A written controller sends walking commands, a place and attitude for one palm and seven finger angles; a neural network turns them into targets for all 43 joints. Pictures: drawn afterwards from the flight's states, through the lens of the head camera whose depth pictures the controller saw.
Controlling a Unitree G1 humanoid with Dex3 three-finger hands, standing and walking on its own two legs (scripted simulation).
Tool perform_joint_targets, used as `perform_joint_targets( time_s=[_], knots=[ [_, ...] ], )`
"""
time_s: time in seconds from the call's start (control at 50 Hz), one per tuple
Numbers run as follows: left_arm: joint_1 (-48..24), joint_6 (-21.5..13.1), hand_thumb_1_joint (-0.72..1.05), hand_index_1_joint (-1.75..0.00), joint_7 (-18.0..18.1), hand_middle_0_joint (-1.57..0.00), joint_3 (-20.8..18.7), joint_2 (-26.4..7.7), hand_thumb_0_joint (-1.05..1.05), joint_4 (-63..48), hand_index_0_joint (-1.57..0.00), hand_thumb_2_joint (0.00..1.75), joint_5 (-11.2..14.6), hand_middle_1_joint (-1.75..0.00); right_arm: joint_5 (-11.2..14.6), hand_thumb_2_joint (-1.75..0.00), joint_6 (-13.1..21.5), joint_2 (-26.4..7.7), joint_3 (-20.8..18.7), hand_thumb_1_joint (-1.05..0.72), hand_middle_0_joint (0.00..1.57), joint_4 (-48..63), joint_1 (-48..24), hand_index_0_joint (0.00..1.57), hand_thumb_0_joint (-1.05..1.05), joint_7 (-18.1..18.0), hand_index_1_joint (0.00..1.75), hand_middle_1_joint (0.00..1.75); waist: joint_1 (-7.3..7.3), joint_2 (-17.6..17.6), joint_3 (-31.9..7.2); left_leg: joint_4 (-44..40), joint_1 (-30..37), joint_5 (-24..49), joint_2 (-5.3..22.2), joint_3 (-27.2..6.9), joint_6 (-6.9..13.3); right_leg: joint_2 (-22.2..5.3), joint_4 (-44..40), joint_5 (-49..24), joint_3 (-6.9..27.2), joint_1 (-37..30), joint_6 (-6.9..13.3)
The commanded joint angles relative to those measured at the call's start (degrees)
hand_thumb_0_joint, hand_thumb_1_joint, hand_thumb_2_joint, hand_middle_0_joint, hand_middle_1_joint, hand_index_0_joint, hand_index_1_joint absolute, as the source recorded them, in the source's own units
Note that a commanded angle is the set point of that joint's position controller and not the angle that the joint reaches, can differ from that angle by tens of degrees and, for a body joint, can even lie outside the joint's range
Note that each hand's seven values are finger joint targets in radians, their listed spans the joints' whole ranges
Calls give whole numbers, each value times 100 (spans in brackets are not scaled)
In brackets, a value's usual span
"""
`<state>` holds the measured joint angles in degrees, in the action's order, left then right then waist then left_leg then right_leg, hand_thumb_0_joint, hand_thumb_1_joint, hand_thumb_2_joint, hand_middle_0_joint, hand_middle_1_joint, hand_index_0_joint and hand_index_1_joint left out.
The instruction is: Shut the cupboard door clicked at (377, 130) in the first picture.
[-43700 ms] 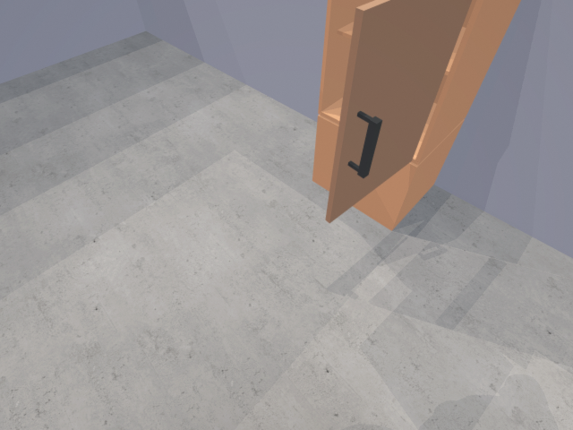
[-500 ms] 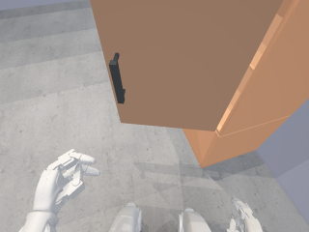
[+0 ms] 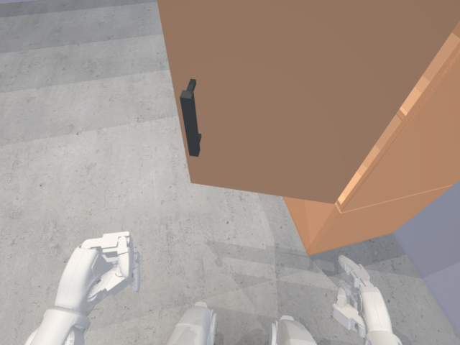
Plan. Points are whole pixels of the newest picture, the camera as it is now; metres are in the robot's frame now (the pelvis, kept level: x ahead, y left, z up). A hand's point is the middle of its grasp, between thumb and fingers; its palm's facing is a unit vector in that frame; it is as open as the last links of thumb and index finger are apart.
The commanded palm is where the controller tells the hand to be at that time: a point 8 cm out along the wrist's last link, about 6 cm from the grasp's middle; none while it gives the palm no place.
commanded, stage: raise the hand and make a fist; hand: left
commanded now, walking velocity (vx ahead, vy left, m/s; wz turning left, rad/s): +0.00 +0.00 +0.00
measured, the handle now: (193, 120) +0.53 +0.13 +0.05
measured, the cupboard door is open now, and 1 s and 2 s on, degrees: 66 66 66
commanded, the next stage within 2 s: bring the fist close to the handle in 0.56 s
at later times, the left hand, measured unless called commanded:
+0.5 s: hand (126, 264) +0.22 +0.17 +0.07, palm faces -0.06 -1.00 -0.05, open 3.1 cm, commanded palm +0.20 +0.23 +0.06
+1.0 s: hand (171, 235) +0.28 +0.13 +0.05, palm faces -0.21 -0.98 +0.00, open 3.1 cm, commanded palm +0.28 +0.19 +0.06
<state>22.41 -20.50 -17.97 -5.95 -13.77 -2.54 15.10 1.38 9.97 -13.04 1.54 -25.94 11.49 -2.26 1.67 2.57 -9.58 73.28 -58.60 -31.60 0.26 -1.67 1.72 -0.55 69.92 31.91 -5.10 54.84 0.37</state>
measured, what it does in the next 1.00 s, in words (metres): stands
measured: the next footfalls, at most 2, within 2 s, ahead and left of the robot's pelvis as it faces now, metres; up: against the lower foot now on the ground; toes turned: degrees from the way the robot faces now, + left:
none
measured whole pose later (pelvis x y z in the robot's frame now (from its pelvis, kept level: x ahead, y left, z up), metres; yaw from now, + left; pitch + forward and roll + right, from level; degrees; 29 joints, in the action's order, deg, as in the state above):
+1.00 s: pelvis -0.01 +0.00 +0.00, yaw +0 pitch +18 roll -3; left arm 6.1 -15.3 -14.4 -1.6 -13.0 4.3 12.8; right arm 1.6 9.3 -14.0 1.5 -28.5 13.7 -2.7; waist -0.9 3.1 -8.6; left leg 73.3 -60.0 -30.9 0.6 -1.3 1.4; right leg -0.2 70.4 31.3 -4.6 56.8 0.7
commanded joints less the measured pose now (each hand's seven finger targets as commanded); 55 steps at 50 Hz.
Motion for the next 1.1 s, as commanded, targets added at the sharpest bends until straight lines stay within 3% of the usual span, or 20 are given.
perform_joint_targets(
  time_s=[0.0,0.08,0.18,0.22,0.26,0.34,0.38,0.44,0.5,0.58,0.64,0.68,0.74,0.8,0.86,0.92,0.96,0.98,1.04,1.08],
  knots=[
    [-506,-324,90,-150,-114,-130,-856,-1141,0,-1735,-130,90,225,-150,10,-90,320,-855,-422,-90,20,860,77,20,0,-175,30,30,-40,306,-1637,-1237,1338,1510,-27,-234,-75,232,-896,-1306,243,-912,225],
    [-160,-662,90,-150,150,-130,-1198,-1054,0,-1842,-130,90,469,-150,-29,-90,334,-699,-406,-90,20,735,60,20,0,-137,30,30,109,387,-1789,-1164,1469,2058,-26,-209,-134,284,-770,-1770,198,-1086,244],
    [85,-340,90,-150,-69,-130,-367,-365,0,-628,-130,90,291,-150,34,-90,256,-806,-425,-90,20,659,75,20,0,-69,30,30,-238,-70,-918,-1208,925,1334,-10,-202,-89,265,-1004,-1155,182,-679,172],
    [-5,-174,90,-150,-234,-130,-272,-459,0,-526,-130,90,254,-150,85,-90,268,-885,-451,-90,20,734,86,20,0,-88,30,30,-285,-315,-797,-1254,773,1005,-22,-198,-61,218,-1163,-817,266,-698,140],
    [-177,-121,90,-150,-320,-130,-468,-730,0,-712,-130,90,301,-150,95,-90,296,-923,-460,-90,20,810,107,20,0,-132,30,30,-256,-432,-1044,-1175,729,1037,-42,-145,-14,177,-1257,-764,438,-910,128],
    [-401,-574,90,-150,-108,-130,-1029,-1111,0,-1667,-130,90,475,-150,32,-90,377,-782,-448,-90,20,802,49,20,0,-159,30,30,9,89,-1663,-1148,1120,1575,-39,-121,-56,197,-979,-1336,416,-1160,187],
    [-340,-788,90,-150,95,-130,-1206,-1180,0,-1683,-130,90,492,-150,-7,-90,386,-733,-445,-90,20,697,37,20,0,-156,30,30,64,163,-1583,-1128,1069,1603,-35,-136,-75,243,-898,-1342,383,-1095,218],
    [-125,-820,90,-150,160,-130,-790,-664,0,-1067,-130,90,439,-150,5,-90,333,-726,-427,-90,20,629,4,20,0,-103,30,30,-119,51,-1054,-1098,770,1089,-38,-89,-78,214,-1037,-774,399,-766,160],
    [46,-500,90,-150,-39,-130,-454,-472,0,-451,-130,90,338,-150,71,-90,262,-828,-449,-90,20,673,33,20,0,-87,30,30,-220,-346,-794,-1085,486,777,-41,-80,-48,171,-1262,-303,532,-727,130],
    [-308,-281,90,-150,-235,-130,-527,-875,0,-891,-130,90,303,-150,92,-90,270,-889,-439,-90,20,801,64,20,0,-145,30,30,-238,-201,-945,-1088,569,789,-46,-82,8,159,-1357,-285,638,-886,148],
    [-491,-554,90,-150,-124,-130,-861,-1065,0,-1579,-130,90,432,-150,58,-90,320,-803,-429,-90,20,816,17,20,0,-191,30,30,-111,-45,-1414,-1051,841,1105,-25,-86,-4,170,-1202,-684,610,-1044,155],
    [-1107,-781,90,-150,50,-130,-783,-1040,0,-1800,-130,90,440,-150,-1,-90,377,-800,-377,-90,20,698,32,20,0,-206,30,30,-195,185,-1369,-964,879,1142,-21,-142,-7,228,-1017,-785,509,-807,181],
    [-1496,-865,90,-150,233,-130,-519,-682,0,-1043,-130,90,318,-150,-12,-90,409,-838,-341,-90,20,499,74,20,0,-179,30,30,-365,26,-943,-991,717,654,6,-242,-41,252,-941,-354,336,-248,166],
    [-1630,-542,90,-150,170,-130,31,-322,0,-412,-130,90,131,-150,28,-90,384,-916,-341,-90,20,489,114,20,0,-140,30,30,-433,32,-881,-1105,647,369,-3,-264,-28,207,-1012,-217,327,-183,152],
    [-2030,-59,90,-150,134,-130,219,-431,0,-427,-130,90,-73,-150,85,-90,304,-992,-364,-90,20,585,203,20,0,-141,30,30,-414,72,-1235,-1332,961,439,10,-316,-6,177,-1086,-426,293,-383,146],
    [-2393,144,90,-150,354,-130,6,-633,0,-886,-130,90,-153,-150,68,-90,253,-948,-374,-90,20,634,203,20,0,-136,30,30,-266,252,-1860,-1409,1475,1131,14,-304,-21,158,-1041,-996,250,-719,168],
    [-2674,76,90,-150,645,-130,-294,-741,0,-944,-130,90,-110,-150,22,-90,217,-883,-359,-90,20,567,194,20,0,-128,30,30,-220,97,-2017,-1374,1549,1454,14,-263,-33,158,-1017,-1284,236,-905,157],
    [-2607,29,90,-150,801,-130,-576,-919,0,-782,-130,90,-85,-150,-12,-90,185,-891,-347,-90,20,514,209,20,0,-127,30,30,-155,-5,-1982,-1353,1450,1543,13,-261,-50,195,-988,-1351,232,-981,172],
    [-2958,-193,90,-150,1094,-130,-274,-396,0,-164,-130,90,-175,-150,-38,-90,107,-797,-326,-90,20,355,186,20,0,-41,30,30,-300,-161,-1567,-1360,1319,1465,15,-200,-71,169,-1018,-1327,209,-810,135],
    [-3047,-209,90,-150,1140,-130,-115,-304,0,376,-130,90,-318,-150,-50,-90,37,-850,-334,-90,20,280,260,20,0,15,30,30,-361,-174,-1361,-1374,1213,1393,15,-194,-66,167,-1056,-1254,201,-731,155]
  ],
)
